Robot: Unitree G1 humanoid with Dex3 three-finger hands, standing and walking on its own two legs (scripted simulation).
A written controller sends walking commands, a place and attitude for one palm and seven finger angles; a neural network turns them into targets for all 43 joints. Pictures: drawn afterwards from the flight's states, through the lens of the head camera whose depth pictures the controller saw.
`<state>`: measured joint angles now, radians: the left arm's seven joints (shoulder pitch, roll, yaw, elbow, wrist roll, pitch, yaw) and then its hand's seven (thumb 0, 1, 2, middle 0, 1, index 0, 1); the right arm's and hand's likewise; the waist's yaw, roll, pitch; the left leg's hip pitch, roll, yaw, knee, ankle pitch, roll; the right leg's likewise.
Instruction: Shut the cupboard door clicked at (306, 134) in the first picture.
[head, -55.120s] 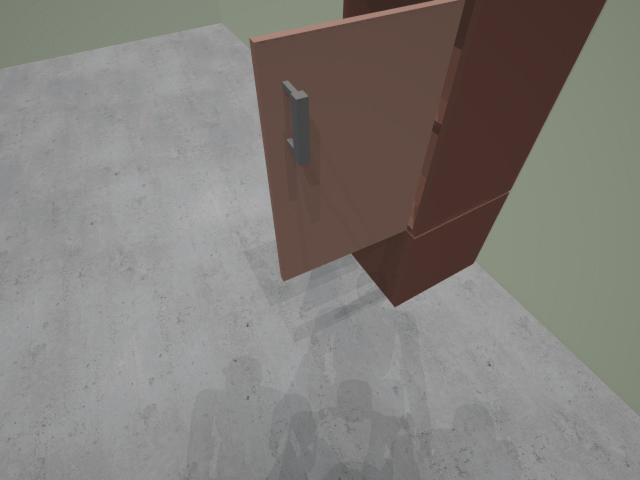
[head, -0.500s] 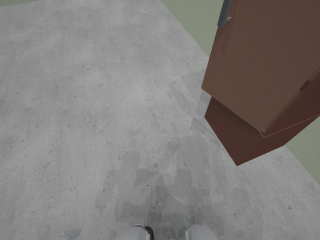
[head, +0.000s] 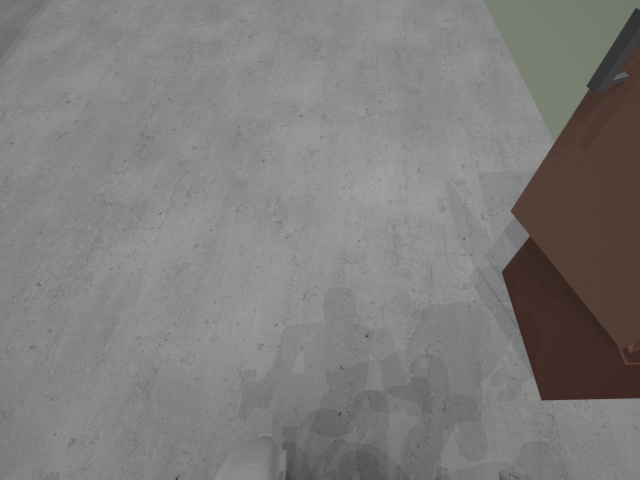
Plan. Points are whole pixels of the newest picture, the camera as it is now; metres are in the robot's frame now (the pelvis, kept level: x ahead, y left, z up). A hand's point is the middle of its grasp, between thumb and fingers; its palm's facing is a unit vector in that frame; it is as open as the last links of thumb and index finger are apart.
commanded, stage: walk to a spot facing it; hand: left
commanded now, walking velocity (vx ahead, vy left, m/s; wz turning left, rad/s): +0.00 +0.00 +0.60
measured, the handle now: (630, 49) +0.69 -0.44 +0.12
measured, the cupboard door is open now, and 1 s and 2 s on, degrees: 19 19 19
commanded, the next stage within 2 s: turn to face it in 1.60 s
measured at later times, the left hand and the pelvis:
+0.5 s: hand out of the picture +0.08 +0.23 -0.15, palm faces +0.29 -0.91 -0.31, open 7.4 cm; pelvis +0.04 +0.00 -0.01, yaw +18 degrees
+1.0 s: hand out of the picture +0.06 +0.29 -0.17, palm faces +0.58 -0.78 -0.24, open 7.4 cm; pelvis +0.12 +0.07 -0.01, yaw +36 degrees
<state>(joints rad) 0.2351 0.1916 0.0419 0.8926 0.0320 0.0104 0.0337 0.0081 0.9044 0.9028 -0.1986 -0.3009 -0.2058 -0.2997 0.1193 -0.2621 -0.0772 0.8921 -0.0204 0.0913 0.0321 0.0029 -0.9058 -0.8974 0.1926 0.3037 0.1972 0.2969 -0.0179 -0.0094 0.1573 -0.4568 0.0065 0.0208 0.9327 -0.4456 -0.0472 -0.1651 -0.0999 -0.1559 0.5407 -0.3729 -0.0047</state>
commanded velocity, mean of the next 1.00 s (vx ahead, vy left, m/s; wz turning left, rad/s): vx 0.14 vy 0.00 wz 0.59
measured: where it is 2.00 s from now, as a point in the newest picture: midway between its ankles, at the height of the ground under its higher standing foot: (269, 406)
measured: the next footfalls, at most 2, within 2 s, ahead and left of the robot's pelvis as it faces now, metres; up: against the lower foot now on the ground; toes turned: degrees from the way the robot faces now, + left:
left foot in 0.12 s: +0.05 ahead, +0.14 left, +0.00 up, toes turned +8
right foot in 0.46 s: +0.11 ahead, -0.11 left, +0.00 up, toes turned +15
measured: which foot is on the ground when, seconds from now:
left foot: up 0.00-0.10, down 0.12-0.44, up 0.46-0.80, down 0.82-1.00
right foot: down 0.00-0.12, up 0.14-0.44, down 0.46-0.80, up 0.82-1.00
